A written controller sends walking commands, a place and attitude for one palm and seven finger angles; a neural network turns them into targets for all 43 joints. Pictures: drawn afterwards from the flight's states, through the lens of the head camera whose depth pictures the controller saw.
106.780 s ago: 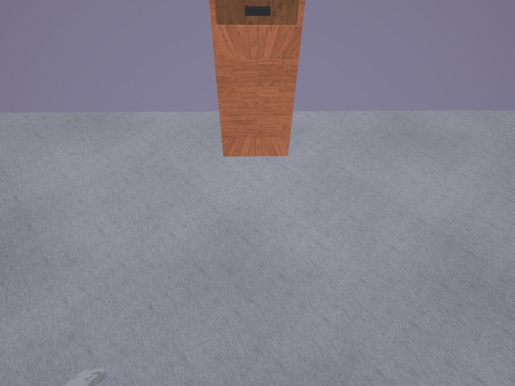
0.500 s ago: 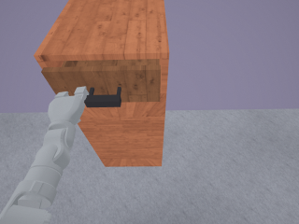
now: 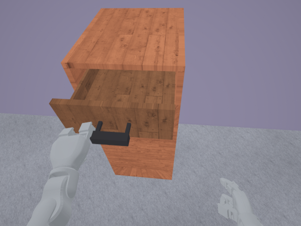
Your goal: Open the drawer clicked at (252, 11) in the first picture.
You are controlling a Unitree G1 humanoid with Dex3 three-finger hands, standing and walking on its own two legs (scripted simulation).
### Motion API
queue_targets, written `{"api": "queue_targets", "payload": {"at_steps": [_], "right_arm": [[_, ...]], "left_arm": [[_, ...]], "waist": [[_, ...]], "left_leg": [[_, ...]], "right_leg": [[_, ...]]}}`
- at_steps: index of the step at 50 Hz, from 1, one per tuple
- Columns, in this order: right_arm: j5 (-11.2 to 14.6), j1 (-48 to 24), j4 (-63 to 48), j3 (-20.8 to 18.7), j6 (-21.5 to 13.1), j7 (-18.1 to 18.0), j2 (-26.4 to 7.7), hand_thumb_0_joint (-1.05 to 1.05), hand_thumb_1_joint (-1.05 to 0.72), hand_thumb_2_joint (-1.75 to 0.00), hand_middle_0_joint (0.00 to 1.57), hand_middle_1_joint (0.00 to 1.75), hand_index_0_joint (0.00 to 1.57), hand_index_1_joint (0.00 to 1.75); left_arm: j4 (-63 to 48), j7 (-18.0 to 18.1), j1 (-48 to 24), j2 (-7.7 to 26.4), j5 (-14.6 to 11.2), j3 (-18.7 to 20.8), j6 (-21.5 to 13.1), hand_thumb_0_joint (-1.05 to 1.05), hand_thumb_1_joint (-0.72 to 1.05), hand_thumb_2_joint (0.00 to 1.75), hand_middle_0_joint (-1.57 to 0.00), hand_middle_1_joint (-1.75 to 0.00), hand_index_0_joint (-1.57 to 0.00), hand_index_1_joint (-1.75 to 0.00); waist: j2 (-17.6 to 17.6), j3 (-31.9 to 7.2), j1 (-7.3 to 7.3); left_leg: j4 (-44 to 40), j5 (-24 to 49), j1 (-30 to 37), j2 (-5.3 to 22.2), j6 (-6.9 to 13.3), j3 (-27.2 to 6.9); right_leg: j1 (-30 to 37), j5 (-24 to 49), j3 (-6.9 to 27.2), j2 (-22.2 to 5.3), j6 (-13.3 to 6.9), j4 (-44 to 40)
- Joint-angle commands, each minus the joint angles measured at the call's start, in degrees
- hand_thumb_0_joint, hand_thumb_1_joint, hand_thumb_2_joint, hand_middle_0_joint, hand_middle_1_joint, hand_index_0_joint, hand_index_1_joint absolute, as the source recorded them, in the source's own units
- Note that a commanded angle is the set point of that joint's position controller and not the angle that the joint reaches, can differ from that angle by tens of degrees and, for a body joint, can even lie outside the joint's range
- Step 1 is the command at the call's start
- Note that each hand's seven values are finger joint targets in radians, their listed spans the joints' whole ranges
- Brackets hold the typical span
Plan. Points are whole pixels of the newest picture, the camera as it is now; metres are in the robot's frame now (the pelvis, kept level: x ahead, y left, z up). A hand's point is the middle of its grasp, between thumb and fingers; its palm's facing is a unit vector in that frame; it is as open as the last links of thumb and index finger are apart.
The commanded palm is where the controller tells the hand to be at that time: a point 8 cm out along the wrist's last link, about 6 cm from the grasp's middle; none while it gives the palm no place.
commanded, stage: pull the drawer open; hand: left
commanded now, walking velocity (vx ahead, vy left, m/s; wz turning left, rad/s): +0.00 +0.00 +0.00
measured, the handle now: (112, 131) +0.35 +0.16 +0.06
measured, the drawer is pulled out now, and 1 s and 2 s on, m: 0.15 0.29 0.29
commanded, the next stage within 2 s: open the thumb to release the handle in 1.06 s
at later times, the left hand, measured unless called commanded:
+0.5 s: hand (68, 194) +0.18 +0.22 +0.03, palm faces +0.00 -0.14 -0.99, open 5.8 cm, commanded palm +0.12 +0.20 +0.09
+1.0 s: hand (61, 214) +0.14 +0.22 +0.03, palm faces +0.09 -0.13 -0.99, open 5.3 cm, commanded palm +0.10 +0.20 +0.09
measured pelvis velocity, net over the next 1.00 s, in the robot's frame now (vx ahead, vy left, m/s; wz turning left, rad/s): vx -0.03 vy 0.00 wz -0.02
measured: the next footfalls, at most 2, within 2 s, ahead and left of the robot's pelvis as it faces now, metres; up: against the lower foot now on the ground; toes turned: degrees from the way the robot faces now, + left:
none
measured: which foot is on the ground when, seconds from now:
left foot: down 0.00-1.00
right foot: down 0.00-1.00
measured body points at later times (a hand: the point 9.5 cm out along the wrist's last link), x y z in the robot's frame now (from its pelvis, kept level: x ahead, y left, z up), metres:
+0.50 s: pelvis +0.00 -0.01 -0.01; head +0.03 -0.04 +0.44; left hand +0.17 +0.23 +0.09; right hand +0.20 -0.23 -0.11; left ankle -0.04 +0.12 -0.72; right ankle -0.01 -0.13 -0.72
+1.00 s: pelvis -0.03 +0.00 -0.02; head -0.01 -0.02 +0.43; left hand +0.13 +0.23 +0.08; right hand +0.18 -0.19 -0.11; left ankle -0.05 +0.12 -0.72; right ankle -0.01 -0.13 -0.72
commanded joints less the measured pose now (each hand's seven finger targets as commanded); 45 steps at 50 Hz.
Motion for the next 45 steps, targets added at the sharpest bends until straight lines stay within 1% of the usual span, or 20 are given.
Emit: {"api": "queue_targets", "payload": {"at_steps": [1,4,8,10,11,14,16,17,19,21,23,26,31,34,36,38,39,41,43,45], "right_arm": [[-0.11,-4.34,-7.73,-1.58,-2.49,0.08,-6.09,0.0,-0.9,-0.9,0.2,0.3,0.2,0.3],[-0.52,-4.67,-8.37,-1.05,-2.82,0.58,-5.26,0.0,-0.9,-0.9,0.2,0.3,0.2,0.3],[-0.85,-4.86,-8.42,-0.95,-3.14,0.94,-5.23,0.0,-0.9,-0.9,0.2,0.3,0.2,0.3],[-1.01,-4.77,-8.55,-0.79,-3.38,0.93,-5.26,0.0,-0.9,-0.9,0.2,0.3,0.2,0.3],[-1.04,-5.19,-8.73,-0.82,-3.51,0.78,-5.59,0.0,-0.9,-0.9,0.2,0.3,0.2,0.3],[-1.18,-4.77,-8.98,-0.68,-3.82,1.05,-5.33,0.0,-0.9,-0.9,0.2,0.3,0.2,0.3],[-1.0,-5.14,-9.6,-0.74,-3.98,0.92,-6.04,0.0,-0.9,-0.9,0.2,0.3,0.2,0.3],[-1.15,-4.65,-10.0,-0.38,-4.09,1.31,-5.58,0.0,-0.9,-0.9,0.2,0.3,0.2,0.3],[-1.0,-4.18,-10.07,-0.76,-4.11,1.59,-5.83,0.0,-0.9,-0.9,0.2,0.3,0.2,0.3],[-0.71,-4.55,-10.9,-0.61,-4.33,1.34,-6.74,0.0,-0.9,-0.9,0.2,0.3,0.2,0.3],[-0.67,-3.98,-11.34,-0.28,-4.11,2.02,-6.22,0.0,-0.9,-0.9,0.2,0.3,0.2,0.3],[-0.69,-4.07,-12.43,-0.51,-4.15,2.05,-6.83,0.0,-0.9,-0.9,0.2,0.3,0.2,0.3],[-0.8,-3.23,-14.19,-0.7,-4.12,2.85,-6.76,0.0,-0.9,-0.9,0.2,0.3,0.2,0.3],[-1.18,-2.49,-14.25,-0.74,-4.01,3.01,-6.63,0.0,-0.9,-0.9,0.2,0.3,0.2,0.3],[-1.32,-2.88,-14.26,-0.71,-3.96,2.36,-6.76,0.0,-0.9,-0.9,0.2,0.3,0.2,0.3],[-1.56,-2.23,-13.93,-0.72,-4.06,2.25,-6.22,0.0,-0.9,-0.9,0.2,0.3,0.2,0.3],[-1.68,-2.08,-13.94,-0.74,-4.31,1.97,-6.13,0.0,-0.9,-0.9,0.2,0.3,0.2,0.3],[-1.6,-2.75,-13.97,-0.53,-4.42,1.54,-6.17,0.0,-0.9,-0.9,0.2,0.3,0.2,0.3],[-1.17,-2.67,-13.53,-0.52,-4.23,1.42,-5.75,0.0,-0.9,-0.9,0.2,0.3,0.2,0.3],[-1.14,-3.04,-13.45,-0.27,-4.43,1.16,-5.7,0.0,-0.9,-0.9,0.2,0.3,0.2,0.3]], "left_arm": [[-19.28,2.09,0.54,5.31,0.12,-0.89,-5.59,0.0,0.9,0.9,-0.4,-1.35,-0.4,-1.35],[-22.65,2.57,5.5,3.7,0.43,-1.84,-6.19,0.0,0.9,0.9,-0.4,-1.35,-0.4,-1.35],[-26.07,3.25,10.85,5.32,0.29,0.2,-6.89,0.0,0.9,0.9,-0.4,-1.35,-0.4,-1.35],[-26.73,3.56,14.32,5.42,0.26,0.65,-7.31,0.0,0.9,0.9,-0.4,-1.35,-0.4,-1.35],[-27.23,3.83,16.28,7.23,0.18,2.56,-7.33,0.0,0.9,0.9,-0.4,-1.35,-0.4,-1.35],[-28.62,4.48,21.16,5.69,-0.33,1.87,-7.92,0.0,0.9,0.9,-0.4,-1.35,-0.4,-1.35],[-30.74,5.41,25.9,8.55,-0.51,4.79,-8.05,0.0,0.9,0.9,-0.4,-1.35,-0.4,-1.35],[-31.82,5.63,27.29,6.62,-0.37,2.94,-8.07,0.0,0.9,0.9,-0.4,-1.35,-0.4,-1.35],[-33.25,5.9,30.33,5.75,-1.15,2.33,-8.18,0.0,0.9,0.9,-0.4,-1.35,-0.4,-1.35],[-34.38,7.02,36.13,9.33,-1.7,5.85,-8.06,0.0,0.9,0.9,-0.4,-1.35,-0.4,-1.35],[-35.53,7.36,38.71,6.52,-1.91,3.37,-8.0,0.0,0.9,0.9,-0.4,-1.35,-0.4,-1.35],[-37.75,8.5,43.29,7.86,-2.23,4.75,-7.97,0.0,0.9,0.9,-0.4,-1.35,-0.4,-1.35],[-40.72,10.38,48.01,6.15,-2.0,2.57,-7.71,0.0,0.9,0.9,-0.4,-1.35,-0.4,-1.35],[-40.41,11.13,45.9,5.92,-1.31,1.96,-7.5,0.0,0.9,0.9,-0.4,-1.35,-0.4,-1.35],[-39.79,12.06,43.09,7.9,-0.57,4.14,-7.21,0.0,0.9,0.9,-0.4,-1.35,-0.4,-1.35],[-39.21,12.23,38.84,6.11,0.08,2.25,-7.19,0.0,0.9,0.9,-0.4,-1.35,-0.4,-1.35],[-38.63,12.37,38.44,7.06,0.43,3.42,-7.37,0.0,0.9,0.9,-0.4,-1.35,-0.4,-1.35],[-38.37,12.38,37.11,7.34,0.97,3.46,-6.9,0.0,0.9,0.9,-0.4,-1.35,-0.4,-1.35],[-38.39,11.82,34.65,6.09,0.86,2.04,-6.4,0.0,0.9,0.9,-0.4,-1.35,-0.4,-1.35],[-38.42,11.12,32.98,6.46,0.89,1.71,-5.81,0.0,0.9,0.9,-0.4,-1.35,-0.4,-1.35]], "waist": [[-1.99,-12.15,-0.9],[-1.55,-11.82,-0.82],[-1.04,-11.94,-0.52],[-2.34,-11.79,-0.42],[-2.6,-11.79,0.0],[-3.23,-10.96,0.03],[-2.47,-12.51,0.91],[-2.44,-12.17,0.66],[-2.55,-11.58,0.56],[-2.77,-12.48,1.37],[-2.91,-10.81,0.83],[-3.5,-10.38,1.24],[-2.39,-9.86,0.94],[-3.54,-7.03,-0.12],[-3.7,-5.98,-0.22],[-2.62,-5.46,-0.81],[-3.52,-5.22,-0.42],[-2.32,-5.69,-0.33],[-0.53,-6.93,-0.11],[-0.73,-6.28,-0.12]], "left_leg": [[-2.45,36.78,8.45,-0.21,0.53,0.98],[-1.59,36.16,8.02,-0.44,0.72,1.04],[-1.08,35.21,7.56,-0.36,0.59,0.98],[-0.42,34.41,6.79,-0.51,0.69,1.07],[-0.38,34.19,6.59,-0.32,0.58,1.15],[0.22,32.81,5.09,-0.4,0.72,1.1],[0.54,33.93,5.01,-0.1,0.39,1.26],[0.84,33.77,4.48,-0.01,0.51,1.18],[1.26,34.41,4.08,0.15,0.63,1.09],[1.85,34.39,3.39,0.46,0.36,1.42],[1.7,33.67,1.91,0.6,0.38,1.18],[2.57,32.85,1.18,0.93,0.45,1.18],[4.02,31.42,1.14,1.34,0.52,0.64],[4.41,25.57,-0.21,0.87,0.68,0.06],[4.39,20.91,-1.08,0.74,0.63,-0.3],[4.29,17.29,-0.64,0.36,0.78,-0.52],[4.21,15.88,-1.01,0.23,0.71,-0.63],[4.16,15.44,-0.51,0.18,0.6,-0.86],[3.27,15.05,0.04,0.34,0.53,-0.8],[3.03,14.29,-0.27,0.05,0.62,-0.83]], "right_leg": [[7.58,24.24,-2.53,3.44,-2.59,-1.77],[6.98,24.59,-2.56,3.31,-2.52,-1.1],[7.08,24.89,-2.08,3.37,-2.63,-0.7],[6.88,25.79,-1.83,3.35,-2.38,-0.35],[7.32,26.65,-1.28,3.5,-2.39,-0.48],[6.64,26.33,-1.32,3.17,-2.21,0.29],[7.7,28.2,-0.19,3.29,-2.21,0.47],[6.79,27.28,-0.52,2.9,-2.05,1.05],[6.26,27.45,-0.52,3.02,-1.99,1.41],[7.31,29.75,0.77,3.0,-1.92,1.48],[6.08,28.07,0.26,2.79,-1.81,2.09],[4.98,27.13,1.11,2.99,-1.84,2.24],[0.03,20.06,0.97,3.45,-2.17,3.35],[-4.06,13.8,1.02,3.64,-2.44,3.52],[-5.39,10.22,1.77,3.81,-2.95,2.93],[-7.25,6.56,1.25,3.48,-3.24,2.86],[-7.7,4.96,1.33,3.57,-3.28,2.92],[-7.52,4.96,1.59,3.85,-3.6,2.78],[-6.27,4.4,0.26,3.51,-3.56,3.05],[-6.03,4.1,0.45,3.53,-3.56,2.83]]}}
